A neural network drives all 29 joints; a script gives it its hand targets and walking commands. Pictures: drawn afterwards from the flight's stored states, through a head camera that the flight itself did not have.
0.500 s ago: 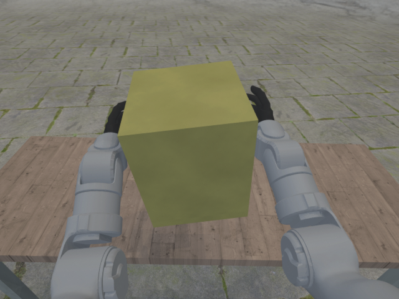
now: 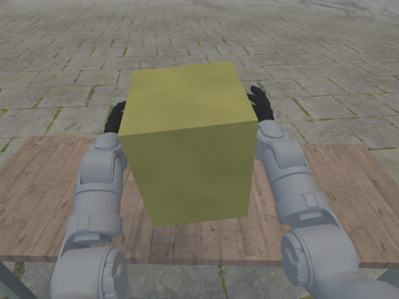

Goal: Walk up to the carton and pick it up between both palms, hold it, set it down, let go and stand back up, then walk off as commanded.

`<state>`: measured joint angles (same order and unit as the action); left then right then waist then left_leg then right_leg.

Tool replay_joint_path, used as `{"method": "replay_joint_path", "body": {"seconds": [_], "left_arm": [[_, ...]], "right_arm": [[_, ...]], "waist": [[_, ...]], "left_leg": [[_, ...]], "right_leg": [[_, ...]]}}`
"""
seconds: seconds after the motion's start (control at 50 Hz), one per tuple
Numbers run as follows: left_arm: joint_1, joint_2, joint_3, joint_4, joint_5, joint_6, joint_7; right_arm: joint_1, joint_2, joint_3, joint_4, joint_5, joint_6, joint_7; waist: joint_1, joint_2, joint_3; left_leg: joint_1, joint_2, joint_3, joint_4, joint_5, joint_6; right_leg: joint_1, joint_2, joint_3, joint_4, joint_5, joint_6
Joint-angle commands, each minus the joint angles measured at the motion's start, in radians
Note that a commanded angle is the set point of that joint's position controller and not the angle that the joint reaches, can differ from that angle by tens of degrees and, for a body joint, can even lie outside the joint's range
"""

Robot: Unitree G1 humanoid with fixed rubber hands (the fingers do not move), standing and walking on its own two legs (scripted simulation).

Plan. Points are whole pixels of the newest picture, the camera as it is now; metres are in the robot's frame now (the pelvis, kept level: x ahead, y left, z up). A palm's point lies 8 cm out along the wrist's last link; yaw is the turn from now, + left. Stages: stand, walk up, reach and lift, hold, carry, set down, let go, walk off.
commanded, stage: hold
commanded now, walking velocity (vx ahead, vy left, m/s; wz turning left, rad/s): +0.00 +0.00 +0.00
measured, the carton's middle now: (191, 145) +0.39 -0.01 +0.17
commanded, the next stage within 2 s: set down in 0.22 s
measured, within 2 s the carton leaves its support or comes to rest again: neither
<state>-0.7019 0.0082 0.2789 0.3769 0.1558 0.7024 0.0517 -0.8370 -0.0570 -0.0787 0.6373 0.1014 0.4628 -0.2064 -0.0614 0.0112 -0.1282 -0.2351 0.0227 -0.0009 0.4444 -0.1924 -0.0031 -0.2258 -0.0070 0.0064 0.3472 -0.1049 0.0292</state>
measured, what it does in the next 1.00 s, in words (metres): stands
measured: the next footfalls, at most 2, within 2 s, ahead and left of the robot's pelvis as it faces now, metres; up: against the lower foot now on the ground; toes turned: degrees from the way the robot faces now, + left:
none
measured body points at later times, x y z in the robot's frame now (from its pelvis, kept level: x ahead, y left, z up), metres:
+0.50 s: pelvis +0.00 +0.00 +0.00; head -0.06 +0.01 +0.45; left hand +0.40 +0.13 +0.20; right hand +0.39 -0.16 +0.22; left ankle +0.03 +0.12 -0.74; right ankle +0.05 -0.14 -0.74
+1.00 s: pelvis +0.02 +0.00 +0.00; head +0.00 +0.03 +0.45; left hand +0.43 +0.12 +0.14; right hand +0.41 -0.17 +0.17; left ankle +0.03 +0.12 -0.74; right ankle +0.05 -0.14 -0.74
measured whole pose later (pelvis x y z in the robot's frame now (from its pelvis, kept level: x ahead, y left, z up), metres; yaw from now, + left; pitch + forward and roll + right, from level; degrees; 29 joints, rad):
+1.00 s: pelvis +0.02 +0.00 +0.00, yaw +0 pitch -1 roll -1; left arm -0.65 0.02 0.26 0.49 0.23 0.42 -0.01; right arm -0.71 0.02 -0.16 0.66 0.09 0.15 -0.20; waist -0.12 -0.06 -0.06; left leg -0.19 0.02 0.00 0.41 -0.20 -0.01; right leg -0.19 -0.01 0.01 0.33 -0.12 0.03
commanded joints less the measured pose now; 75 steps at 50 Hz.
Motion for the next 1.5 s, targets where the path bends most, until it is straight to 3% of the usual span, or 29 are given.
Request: {"method": "replay_joint_path", "body": {"seconds": [0.0, 0.04, 0.08, 0.12, 0.14, 0.16, 0.18, 0.26, 0.34, 0.5, 0.54, 0.56, 0.6, 0.64, 0.66, 0.72, 0.76, 0.8, 0.96, 1.0, 1.04, 1.06, 1.12, 1.18, 1.2, 1.3, 1.32, 1.34, 1.48], "left_arm": [[-0.840, -0.646, -0.407, -0.218, -0.058, -0.089, -0.150], [-0.883, -0.605, -0.363, -0.169, -0.060, -0.086, -0.163], [-0.857, -0.646, -0.453, -0.295, -0.091, -0.093, -0.157], [-0.897, -0.649, -0.469, -0.259, -0.107, -0.091, -0.159], [-0.904, -0.632, -0.437, -0.214, -0.070, -0.084, -0.158], [-0.901, -0.650, -0.449, -0.223, -0.095, -0.089, -0.160], [-0.903, -0.646, -0.430, -0.193, -0.080, -0.089, -0.163], [-0.909, -0.664, -0.498, -0.322, -0.158, -0.089, -0.153], [-0.976, -0.683, -0.469, -0.248, -0.151, -0.133, -0.153], [-0.880, -0.561, -0.232, 0.107, 0.028, -0.246, -0.212], [-0.809, -0.505, -0.126, 0.177, 0.104, -0.257, -0.230], [-0.814, -0.504, -0.166, 0.153, 0.091, -0.273, -0.235], [-0.833, -0.508, -0.193, 0.091, 0.105, -0.285, -0.241], [-0.856, -0.502, -0.209, 0.106, 0.079, -0.307, -0.245], [-0.812, -0.527, -0.260, 0.019, 0.069, -0.321, -0.238], [-0.800, -0.584, -0.391, -0.045, 0.000, -0.351, -0.217], [-0.754, -0.577, -0.429, -0.075, -0.035, -0.369, -0.213], [-0.760, -0.616, -0.507, -0.148, -0.078, -0.387, -0.203], [-0.750, -0.655, -0.522, -0.112, -0.076, -0.399, -0.196], [-0.791, -0.637, -0.499, -0.107, -0.064, -0.415, -0.197], [-0.782, -0.628, -0.460, 0.002, -0.030, -0.405, -0.211], [-0.722, -0.583, -0.387, 0.061, -0.002, -0.396, -0.224], [-0.781, -0.576, -0.388, 0.048, -0.009, -0.427, -0.232], [-0.783, -0.603, -0.424, 0.053, -0.051, -0.449, -0.222], [-0.798, -0.615, -0.418, 0.048, -0.038, -0.460, -0.223], [-0.761, -0.577, -0.386, 0.095, -0.010, -0.478, -0.231], [-0.748, -0.553, -0.351, 0.122, 0.014, -0.475, -0.235], [-0.746, -0.535, -0.317, 0.138, 0.015, -0.479, -0.244], [-0.818, -0.565, -0.375, 0.131, -0.008, -0.547, -0.229]], "right_arm": [[-0.766, 0.679, 0.369, -0.281, 0.222, -0.072, 0.145], [-0.809, 0.664, 0.344, -0.253, 0.206, -0.056, 0.141], [-0.766, 0.696, 0.392, -0.332, 0.242, -0.068, 0.140], [-0.804, 0.681, 0.363, -0.333, 0.220, -0.068, 0.139], [-0.755, 0.629, 0.318, -0.195, 0.200, -0.049, 0.145], [-0.822, 0.646, 0.334, -0.297, 0.199, -0.075, 0.144], [-0.818, 0.640, 0.322, -0.247, 0.198, -0.066, 0.148], [-0.814, 0.680, 0.327, -0.378, 0.222, -0.073, 0.132], [-0.904, 0.682, 0.294, -0.402, 0.180, -0.123, 0.147], [-0.809, 0.661, 0.130, -0.098, -0.037, -0.227, 0.186], [-0.777, 0.640, 0.149, -0.063, -0.049, -0.244, 0.185], [-0.727, 0.630, 0.113, -0.034, -0.081, -0.253, 0.186], [-0.708, 0.629, 0.128, -0.060, -0.074, -0.288, 0.179], [-0.728, 0.625, 0.128, -0.082, -0.068, -0.326, 0.166], [-0.696, 0.678, 0.199, -0.158, -0.069, -0.343, 0.162], [-0.643, 0.678, 0.256, -0.185, -0.059, -0.371, 0.151], [-0.654, 0.681, 0.315, -0.272, -0.024, -0.387, 0.144], [-0.649, 0.684, 0.349, -0.361, -0.004, -0.414, 0.127], [-0.675, 0.678, 0.359, -0.344, 0.020, -0.429, 0.136], [-0.591, 0.660, 0.309, -0.215, 0.000, -0.415, 0.139], [-0.631, 0.632, 0.237, -0.186, -0.053, -0.424, 0.143], [-0.604, 0.643, 0.241, -0.180, -0.064, -0.406, 0.143], [-0.586, 0.644, 0.197, -0.155, -0.088, -0.421, 0.149], [-0.659, 0.686, 0.253, -0.246, -0.070, -0.437, 0.150], [-0.611, 0.663, 0.221, -0.170, -0.082, -0.436, 0.150], [-0.501, 0.681, 0.216, -0.092, -0.099, -0.419, 0.145], [-0.509, 0.647, 0.160, -0.070, -0.123, -0.423, 0.154], [-0.506, 0.652, 0.167, -0.082, -0.117, -0.410, 0.150], [-0.502, 0.688, 0.188, -0.067, -0.139, -0.454, 0.160]], "waist": [[0.008, 0.026, -0.408], [0.016, -0.016, -0.354], [0.008, 0.025, -0.470], [-0.015, 0.031, -0.466], [-0.031, 0.071, -0.334], [-0.031, 0.036, -0.440], [-0.018, 0.046, -0.389], [-0.046, 0.050, -0.502], [-0.028, 0.062, -0.485], [-0.014, -0.031, -0.264], [0.031, -0.067, -0.195], [-0.009, -0.041, -0.198], [-0.022, 0.013, -0.235], [-0.020, 0.016, -0.270], [-0.017, -0.019, -0.386], [-0.065, 0.014, -0.476], [-0.040, -0.009, -0.547], [-0.077, 0.008, -0.575], [-0.041, 0.082, -0.478], [-0.082, 0.077, -0.400], [-0.080, 0.082, -0.334], [-0.063, 0.010, -0.267], [-0.084, 0.035, -0.350], [-0.067, 0.004, -0.404], [-0.074, 0.048, -0.386], [-0.098, 0.019, -0.331], [-0.085, 0.070, -0.311], [-0.082, -0.004, -0.275], [-0.085, 0.061, -0.365]], "left_leg": [[0.146, -0.068, -0.041, -0.142, 0.190, -0.025], [0.099, -0.083, -0.029, -0.162, 0.068, 0.001], [0.192, -0.074, -0.036, -0.120, 0.239, -0.038], [0.212, -0.067, -0.046, -0.114, 0.217, -0.043], [0.155, -0.049, -0.057, -0.149, 0.132, -0.060], [0.169, -0.059, -0.046, -0.141, 0.135, -0.043], [0.112, -0.061, -0.038, -0.175, 0.047, -0.031], [0.252, -0.050, -0.034, -0.097, 0.244, -0.076], [0.205, -0.057, -0.015, -0.110, 0.172, -0.074], [0.107, -0.064, 0.025, -0.224, -0.116, 0.000], [0.104, -0.072, 0.040, -0.249, -0.132, 0.034], [0.094, -0.063, 0.037, -0.258, -0.124, 0.027], [0.132, -0.067, 0.042, -0.233, -0.057, 0.005], [0.167, -0.071, 0.053, -0.215, -0.037, 0.002], [0.227, -0.073, 0.055, -0.187, 0.081, 0.004], [0.356, -0.058, 0.028, -0.127, 0.273, -0.044], [0.367, -0.078, 0.037, -0.081, 0.375, -0.046], [0.385, -0.073, 0.022, -0.052, 0.460, -0.060], [0.354, -0.074, 0.022, -0.089, 0.336, -0.061], [0.350, -0.070, 0.013, -0.096, 0.294, -0.068], [0.294, -0.064, 0.027, -0.137, 0.146, -0.058], [0.271, -0.072, 0.035, -0.150, 0.128, -0.029], [0.259, -0.077, 0.047, -0.159, 0.083, -0.027], [0.251, -0.076, 0.044, -0.155, 0.112, -0.025], [0.254, -0.075, 0.035, -0.145, 0.161, -0.044], [0.252, -0.074, 0.038, -0.153, 0.159, -0.040], [0.247, -0.078, 0.049, -0.149, 0.147, -0.037], [0.212, -0.087, 0.047, -0.170, 0.102, -0.018], [0.249, -0.073, 0.038, -0.136, 0.200, -0.047]], "right_leg": [[0.393, 0.083, -0.038, -0.045, 0.130, -0.015], [0.369, 0.074, -0.036, -0.071, 0.018, -0.003], [0.393, 0.089, -0.044, -0.047, 0.144, -0.001], [0.348, 0.094, -0.045, -0.054, 0.090, -0.011], [0.328, 0.094, -0.035, -0.065, 0.022, -0.020], [0.356, 0.090, -0.047, -0.055, 0.051, -0.013], [0.357, 0.084, -0.043, -0.061, 0.012, -0.015], [0.323, 0.098, -0.059, -0.055, 0.110, -0.004], [0.315, 0.086, -0.060, -0.048, 0.075, -0.009], [0.339, 0.057, -0.075, -0.068, -0.097, -0.003], [0.349, 0.056, -0.079, -0.080, -0.150, 0.010], [0.370, 0.060, -0.086, -0.070, -0.098, 0.006], [0.400, 0.061, -0.088, -0.064, -0.039, 0.011], [0.361, 0.060, -0.093, -0.069, -0.056, 0.008], [0.426, 0.067, -0.098, -0.051, 0.072, 0.010], [0.413, 0.076, -0.107, -0.049, 0.195, 0.003], [0.438, 0.077, -0.094, -0.038, 0.285, 0.005], [0.461, 0.074, -0.094, -0.028, 0.380, 0.011], [0.383, 0.059, -0.080, -0.052, 0.263, 0.001], [0.346, 0.061, -0.091, -0.065, 0.185, -0.005], [0.323, 0.052, -0.089, -0.081, 0.081, -0.009], [0.329, 0.052, -0.086, -0.091, 0.101, 0.004], [0.346, 0.040, -0.080, -0.078, 0.100, 0.007], [0.367, 0.049, -0.077, -0.066, 0.155, 0.008], [0.373, 0.048, -0.088, -0.060, 0.170, 0.002], [0.387, 0.049, -0.081, -0.063, 0.203, 0.002], [0.371, 0.042, -0.075, -0.064, 0.180, 0.000], [0.382, 0.045, -0.075, -0.073, 0.161, 0.018], [0.371, 0.053, -0.080, -0.036, 0.253, 0.000]]}}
